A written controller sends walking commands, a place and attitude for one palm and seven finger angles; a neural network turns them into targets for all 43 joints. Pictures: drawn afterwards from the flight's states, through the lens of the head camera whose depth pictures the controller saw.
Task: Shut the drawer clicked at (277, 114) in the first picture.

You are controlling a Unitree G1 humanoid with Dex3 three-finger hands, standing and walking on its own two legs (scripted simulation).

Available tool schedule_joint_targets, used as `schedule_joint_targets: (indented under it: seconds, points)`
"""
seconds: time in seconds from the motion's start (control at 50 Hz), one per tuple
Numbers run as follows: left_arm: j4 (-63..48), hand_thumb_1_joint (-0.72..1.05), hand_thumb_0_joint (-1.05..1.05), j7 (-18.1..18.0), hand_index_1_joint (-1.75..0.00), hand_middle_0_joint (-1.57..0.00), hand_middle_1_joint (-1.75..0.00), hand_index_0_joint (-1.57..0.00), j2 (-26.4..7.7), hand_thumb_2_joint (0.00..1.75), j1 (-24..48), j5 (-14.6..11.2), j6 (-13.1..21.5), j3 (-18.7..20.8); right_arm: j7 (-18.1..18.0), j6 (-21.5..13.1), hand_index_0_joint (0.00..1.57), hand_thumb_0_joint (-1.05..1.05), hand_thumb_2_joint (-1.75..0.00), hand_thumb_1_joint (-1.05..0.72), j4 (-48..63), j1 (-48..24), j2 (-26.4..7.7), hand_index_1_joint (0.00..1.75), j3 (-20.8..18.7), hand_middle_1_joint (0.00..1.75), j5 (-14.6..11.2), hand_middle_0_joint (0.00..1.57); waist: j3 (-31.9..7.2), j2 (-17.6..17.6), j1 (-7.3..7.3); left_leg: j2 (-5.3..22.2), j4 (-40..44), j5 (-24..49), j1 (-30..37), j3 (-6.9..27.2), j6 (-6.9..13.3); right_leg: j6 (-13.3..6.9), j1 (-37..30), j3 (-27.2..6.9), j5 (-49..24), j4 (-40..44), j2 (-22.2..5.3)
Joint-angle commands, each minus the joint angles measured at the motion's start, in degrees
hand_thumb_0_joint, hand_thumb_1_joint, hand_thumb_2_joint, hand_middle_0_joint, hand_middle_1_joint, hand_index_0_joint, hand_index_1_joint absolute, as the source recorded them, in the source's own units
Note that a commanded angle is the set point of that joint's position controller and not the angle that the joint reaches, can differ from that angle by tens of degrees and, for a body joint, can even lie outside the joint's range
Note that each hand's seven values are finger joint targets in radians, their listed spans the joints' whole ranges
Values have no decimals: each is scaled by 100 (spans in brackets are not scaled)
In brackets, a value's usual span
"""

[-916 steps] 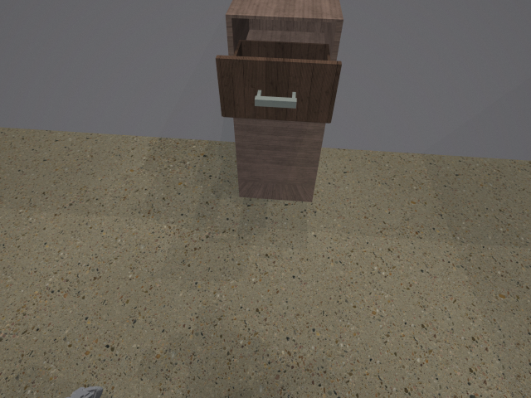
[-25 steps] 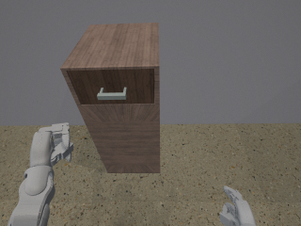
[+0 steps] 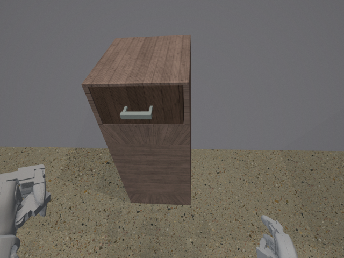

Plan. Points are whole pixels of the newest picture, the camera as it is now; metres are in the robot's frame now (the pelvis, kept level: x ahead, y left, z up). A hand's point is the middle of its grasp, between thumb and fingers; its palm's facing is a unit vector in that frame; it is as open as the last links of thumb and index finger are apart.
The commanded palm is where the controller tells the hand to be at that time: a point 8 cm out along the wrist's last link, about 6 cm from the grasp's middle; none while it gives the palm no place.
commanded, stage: draw the hand back to the body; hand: left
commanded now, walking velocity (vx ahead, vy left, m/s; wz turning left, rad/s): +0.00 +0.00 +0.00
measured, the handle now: (137, 111) +0.60 +0.21 +0.01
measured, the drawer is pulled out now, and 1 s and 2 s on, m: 0.00 0.00 0.00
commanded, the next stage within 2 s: step back with the hand held close in 0.04 s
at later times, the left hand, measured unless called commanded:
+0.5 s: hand (48, 198) +0.17 +0.25 +0.14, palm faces +0.26 -0.83 -0.50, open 3.3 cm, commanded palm +0.12 +0.30 +0.17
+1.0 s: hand out of the picture +0.09 +0.29 +0.15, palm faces +0.37 -0.82 -0.44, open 3.3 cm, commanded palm +0.03 +0.33 +0.17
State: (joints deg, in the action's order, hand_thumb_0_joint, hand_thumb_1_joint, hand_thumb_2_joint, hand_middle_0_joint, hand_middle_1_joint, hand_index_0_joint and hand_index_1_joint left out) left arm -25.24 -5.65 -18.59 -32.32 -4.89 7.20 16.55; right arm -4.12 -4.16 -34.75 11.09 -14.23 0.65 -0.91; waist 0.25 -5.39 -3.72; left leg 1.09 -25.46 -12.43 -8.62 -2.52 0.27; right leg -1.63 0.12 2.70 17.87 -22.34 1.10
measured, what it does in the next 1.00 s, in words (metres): shifts its weight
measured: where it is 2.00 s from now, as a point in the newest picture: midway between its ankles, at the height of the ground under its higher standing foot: outside the picture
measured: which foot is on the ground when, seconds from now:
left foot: down 0.00-1.00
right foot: down 0.00-1.00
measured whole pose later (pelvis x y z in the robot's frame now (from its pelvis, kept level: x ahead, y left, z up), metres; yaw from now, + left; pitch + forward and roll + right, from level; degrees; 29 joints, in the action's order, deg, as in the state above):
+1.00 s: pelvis -0.10 +0.05 -0.02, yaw +0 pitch -1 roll -4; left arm -35.4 -9.0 -21.2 -36.4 -2.2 13.7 20.7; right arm -4.4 -3.2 -32.6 10.8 -12.6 -0.3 0.1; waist 3.6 -2.2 -0.7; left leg -0.2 -36.1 -13.5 -27.3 -0.6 1.7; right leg 1.2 17.9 2.1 12.2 -30.6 1.0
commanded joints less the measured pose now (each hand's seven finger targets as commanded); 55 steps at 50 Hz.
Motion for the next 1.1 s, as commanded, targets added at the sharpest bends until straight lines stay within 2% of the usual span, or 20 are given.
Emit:
schedule_joint_targets:
  seconds: [0.0,0.14,0.16,0.2,0.26,0.4,0.46,0.5,0.68,0.76,0.82,0.86,0.9,0.94,0.98,1.0,1.02,1.04,1.06,1.08]
  points:
    - [-1136,90,0,-79,-160,-140,-160,-140,-955,90,787,-21,328,515,-82,-361,20,0,-90,-90,971,-842,-496,30,-195,30,15,20,-116,336,66,-17,169,733,775,93,249,98,1109,-268,-1302,562,-185]
    - [-1280,90,0,-114,-160,-140,-160,-140,-1024,90,600,-25,285,630,-78,-425,20,0,-90,-90,974,-872,-438,30,-157,30,43,20,-250,350,-24,-21,113,1211,748,98,229,76,866,-253,-1925,411,-177]
    - [-1769,90,0,-167,-160,-140,-160,-140,-2034,90,1677,30,624,1639,-26,-261,20,0,-90,-90,1228,-653,-504,30,-122,30,30,20,383,181,222,44,-44,892,383,213,257,117,1380,-707,-2319,747,-465]
    - [-895,90,0,-28,-160,-140,-160,-140,-1157,90,375,93,607,1024,22,-66,20,0,-90,-90,1026,-685,-462,30,-218,30,80,20,55,822,251,134,-259,1302,335,211,305,194,1230,-635,-3069,477,-607]
    - [-1030,90,0,58,-160,-140,-160,-140,-934,90,-105,111,590,815,66,144,20,0,-90,-90,1177,-713,-520,30,-310,30,76,20,-475,546,263,222,-234,2143,487,124,326,354,1053,-464,-3433,147,-572]
    - [-1653,90,0,-96,-160,-140,-160,-140,-1304,90,-434,97,549,1104,-4,391,20,0,-90,-90,1413,-701,-465,30,-353,30,33,20,-802,541,276,353,-128,2229,197,284,273,280,1049,-428,-2658,-54,-457]
    - [-2031,90,0,-172,-160,-140,-160,-140,-1508,90,-418,85,609,1265,-53,350,20,0,-90,-90,1464,-685,-522,30,-383,30,41,20,-907,202,254,385,-33,2129,44,382,263,264,1046,-394,-2280,-179,-369]
    - [-1953,90,0,-206,-160,-140,-160,-140,-1390,90,-593,88,624,1210,-55,312,20,0,-90,-90,1465,-627,-498,30,-385,30,36,20,-833,109,273,443,67,1885,-155,468,275,254,1068,-354,-1901,-263,-295]
    - [-1909,90,0,-283,-160,-140,-160,-140,-1265,90,-641,152,831,1212,-94,-12,20,0,-90,-90,1423,-586,-583,30,-402,30,29,20,-386,3,363,637,852,-1287,-1824,959,410,240,704,-422,-542,-567,-80]
    - [-2070,90,0,-301,-160,-140,-160,-140,-1346,90,-480,222,920,1314,-122,-155,20,0,-90,-90,1412,-576,-638,30,-426,30,67,20,-367,-57,364,694,928,-2020,-2381,1065,457,237,509,-485,-166,-698,-5]
    - [-2021,90,0,-313,-160,-140,-160,-140,-1234,90,-465,218,951,1222,-115,-208,20,0,-90,-90,1346,-489,-576,30,-423,30,90,20,-301,198,381,519,565,-1951,-2145,899,332,131,1043,-639,533,-295,-136]
    - [-2174,90,0,-359,-160,-140,-160,-140,-1380,90,-337,205,990,1265,-112,-235,20,0,-90,-90,1241,-431,-565,30,-440,30,105,20,-356,560,426,231,-235,-1467,-1287,688,167,-44,1996,-985,1005,318,-451]
    - [-2087,90,0,-422,-160,-140,-160,-140,-1234,90,-222,188,989,1077,-99,-216,20,0,-90,-90,1064,-353,-481,30,-425,30,117,20,-375,1011,488,-26,-1217,-791,-470,456,23,-269,2904,-1239,933,707,-935]
    - [-2078,90,0,-472,-160,-140,-160,-140,-1236,90,-38,196,961,1011,-98,-186,20,0,-90,-90,1000,-369,-461,30,-417,30,108,20,-303,1016,542,-110,-1318,-592,-332,428,0,-283,3120,-1117,520,599,-1009]
    - [-2211,90,0,-480,-160,-140,-160,-140,-1323,90,38,196,978,1078,-132,-176,20,0,-90,-90,1013,-441,-534,30,-406,30,96,20,-173,462,536,112,-464,-782,-520,848,65,-73,2969,-697,441,150,-582]
    - [-2275,90,0,-469,-160,-140,-160,-140,-1355,90,-34,190,1017,1129,-153,-207,20,0,-90,-90,1065,-522,-579,30,-381,30,100,20,-127,-39,507,458,395,-1405,-982,1363,168,114,2600,-423,715,-331,-192]
    - [-2357,90,0,-442,-160,-140,-160,-140,-1346,90,-142,250,1058,1225,-170,-271,20,0,-90,-90,1160,-640,-686,30,-380,30,125,20,-227,-964,458,1079,1702,-2835,-2178,2193,434,281,1407,-251,650,-1562,307]
    - [-2332,90,0,-425,-160,-140,-160,-140,-1388,90,-139,357,1092,1411,-175,-320,20,0,-90,-90,1174,-660,-710,30,-417,30,169,20,-387,-1421,387,1608,2436,-3920,-3242,2927,724,315,430,-300,448,-2928,600]
    - [-2384,90,0,-397,-160,-140,-160,-140,-1560,90,-65,372,1097,1522,-159,-336,20,0,-90,-90,1167,-603,-594,30,-441,30,187,20,-477,-1166,392,1690,2447,-3490,-3063,3047,784,286,673,-465,565,-3619,563]
    - [-2371,90,0,-399,-160,-140,-160,-140,-1573,90,-178,346,1100,1581,-100,-367,20,0,-90,-90,1171,-559,-529,30,-464,30,206,20,-648,-534,345,1654,2109,-2926,-2672,2794,830,224,936,-552,716,-3735,502]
